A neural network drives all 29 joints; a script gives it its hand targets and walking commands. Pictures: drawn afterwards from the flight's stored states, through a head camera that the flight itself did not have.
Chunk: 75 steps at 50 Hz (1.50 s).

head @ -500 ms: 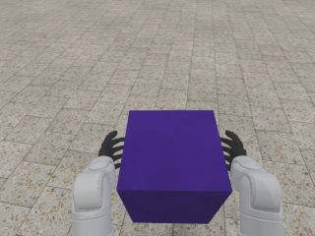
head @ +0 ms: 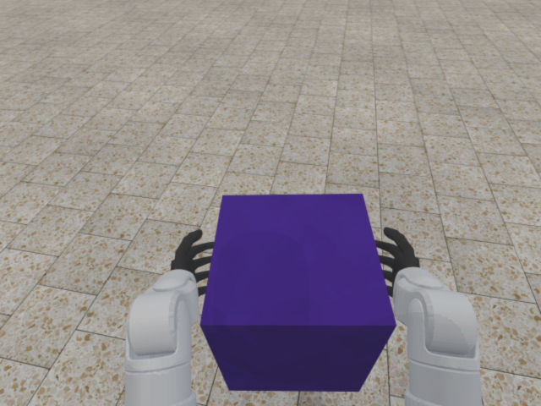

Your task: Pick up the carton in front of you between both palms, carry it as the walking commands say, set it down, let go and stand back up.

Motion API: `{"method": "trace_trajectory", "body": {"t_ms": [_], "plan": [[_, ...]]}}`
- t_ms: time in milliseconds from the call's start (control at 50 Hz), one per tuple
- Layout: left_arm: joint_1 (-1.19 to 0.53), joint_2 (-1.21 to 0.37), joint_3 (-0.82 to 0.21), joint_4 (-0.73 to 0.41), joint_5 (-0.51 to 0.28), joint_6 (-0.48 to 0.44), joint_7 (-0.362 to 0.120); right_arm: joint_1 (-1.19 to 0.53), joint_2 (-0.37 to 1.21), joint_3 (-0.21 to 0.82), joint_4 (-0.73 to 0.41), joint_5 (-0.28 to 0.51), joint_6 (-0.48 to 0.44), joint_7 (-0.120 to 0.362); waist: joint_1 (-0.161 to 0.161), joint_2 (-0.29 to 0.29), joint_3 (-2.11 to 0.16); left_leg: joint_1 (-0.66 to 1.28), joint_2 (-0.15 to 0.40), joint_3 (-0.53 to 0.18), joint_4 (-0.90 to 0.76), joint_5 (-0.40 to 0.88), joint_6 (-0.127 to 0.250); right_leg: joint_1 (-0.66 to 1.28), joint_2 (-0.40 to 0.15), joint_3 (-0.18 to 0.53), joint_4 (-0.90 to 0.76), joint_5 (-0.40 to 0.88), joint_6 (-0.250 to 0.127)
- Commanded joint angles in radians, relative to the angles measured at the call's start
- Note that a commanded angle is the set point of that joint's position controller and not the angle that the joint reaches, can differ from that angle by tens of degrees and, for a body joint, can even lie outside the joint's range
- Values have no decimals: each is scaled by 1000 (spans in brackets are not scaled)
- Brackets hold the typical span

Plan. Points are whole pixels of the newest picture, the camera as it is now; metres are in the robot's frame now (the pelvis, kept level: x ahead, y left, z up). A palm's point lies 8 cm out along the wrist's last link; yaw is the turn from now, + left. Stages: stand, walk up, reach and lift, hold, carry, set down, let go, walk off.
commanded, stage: carry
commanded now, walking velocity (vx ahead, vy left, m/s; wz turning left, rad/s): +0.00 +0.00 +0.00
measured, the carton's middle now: (292, 296) +0.28 +0.00 +0.02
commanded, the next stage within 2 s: hold in 1.28 s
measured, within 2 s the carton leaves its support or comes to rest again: neither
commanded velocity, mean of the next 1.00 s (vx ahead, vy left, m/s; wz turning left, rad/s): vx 0.00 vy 0.00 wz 0.00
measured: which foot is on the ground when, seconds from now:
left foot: down 0.00-1.00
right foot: down 0.00-1.00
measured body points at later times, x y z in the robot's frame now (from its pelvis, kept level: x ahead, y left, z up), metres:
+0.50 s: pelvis -0.04 +0.00 +0.00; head -0.07 +0.00 +0.45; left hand +0.24 +0.15 +0.06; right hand +0.24 -0.15 +0.06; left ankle -0.05 +0.11 -0.73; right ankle -0.03 -0.11 -0.73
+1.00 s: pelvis -0.05 +0.01 +0.00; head -0.07 +0.01 +0.45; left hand +0.25 +0.16 +0.04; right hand +0.25 -0.14 +0.04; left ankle -0.05 +0.11 -0.73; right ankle -0.03 -0.11 -0.73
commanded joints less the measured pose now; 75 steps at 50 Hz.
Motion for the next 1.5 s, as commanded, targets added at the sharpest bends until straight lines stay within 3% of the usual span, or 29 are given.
{"method": "trace_trajectory", "body": {"t_ms": [0,160,360,620,720,800,960,1260,1280,1300,1320,1340,1380,1420,1480], "plan": [[-469,-905,-707,-60,-403,-4,-248,-465,893,716,-64,414,4,266,-2,-4,-229,92,99,-81,-45,474,3,109,-105,86,-42,506,-8],[-453,-908,-707,25,-371,-27,-254,-456,896,723,12,390,-19,277,-1,-3,-168,60,99,-93,-97,340,8,86,-103,96,-94,378,-9],[-454,-881,-681,91,-310,-159,-257,-454,874,689,91,321,-155,276,-1,-4,-160,40,98,-101,-128,246,15,71,-102,103,-125,282,-13],[-450,-805,-513,294,-150,-400,-250,-447,797,518,297,159,-399,273,-3,-1,-163,15,98,-110,-139,199,20,51,-100,106,-133,225,-12],[-507,-830,-424,427,-86,-515,-258,-511,820,433,433,98,-514,282,-2,-1,-175,12,98,-112,-142,189,22,55,-100,105,-133,221,-13],[-546,-880,-413,479,-72,-577,-269,-551,869,422,489,83,-577,293,-1,0,-198,24,96,-113,-138,199,26,63,-101,104,-129,231,-13],[-506,-905,-498,407,-124,-539,-272,-503,898,498,415,131,-536,294,-3,-1,-231,48,97,-111,-116,272,26,75,-104,103,-111,280,-9],[-505,-886,-485,395,-119,-516,-270,-504,878,490,406,130,-514,292,-2,0,-206,33,98,-113,-123,265,29,71,-103,103,-114,265,-5],[-402,-908,-459,409,-107,-509,-280,-392,907,469,396,120,-504,298,7,23,-84,173,-140,-269,-168,530,40,232,169,219,-156,435,-35],[-424,-895,-456,374,-96,-525,-276,-430,881,471,352,115,-517,296,8,30,-138,212,-132,-281,-163,584,33,252,154,248,-159,487,-42],[-407,-878,-434,380,-77,-527,-273,-433,864,457,347,107,-522,300,6,37,-128,271,-130,-288,-173,565,32,212,150,248,-171,461,-32],[-418,-874,-431,385,-75,-532,-267,-444,865,462,359,109,-525,301,13,10,-123,313,-134,-287,-165,621,27,190,155,249,-178,488,-22],[-420,-874,-431,395,-65,-535,-261,-467,861,471,359,118,-532,306,21,28,-117,345,-144,-277,-196,474,21,186,157,247,-195,378,-16],[-460,-888,-438,400,-77,-538,-265,-483,872,470,382,115,-536,307,15,2,-111,346,-138,-280,-193,469,20,180,161,245,-200,347,-18],[-509,-900,-461,401,-97,-533,-279,-472,877,433,421,89,-537,302,-16,15,-76,316,-133,-280,-202,376,14,183,156,242,-210,266,-31]]}}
